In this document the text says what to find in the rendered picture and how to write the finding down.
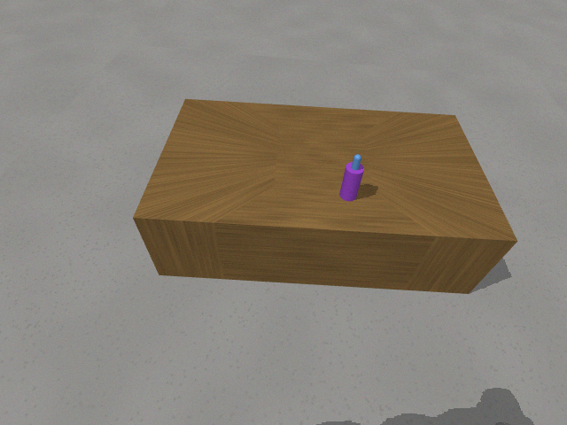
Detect bottle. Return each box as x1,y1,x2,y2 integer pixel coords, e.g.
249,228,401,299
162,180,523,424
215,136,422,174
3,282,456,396
339,154,364,201

